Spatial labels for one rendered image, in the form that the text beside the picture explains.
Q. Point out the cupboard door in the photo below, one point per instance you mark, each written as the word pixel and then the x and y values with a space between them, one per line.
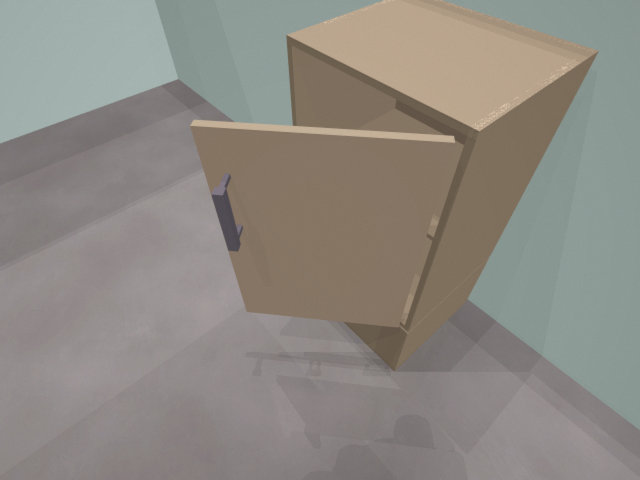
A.
pixel 334 220

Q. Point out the handle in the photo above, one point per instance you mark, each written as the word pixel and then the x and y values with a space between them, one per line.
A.
pixel 224 211

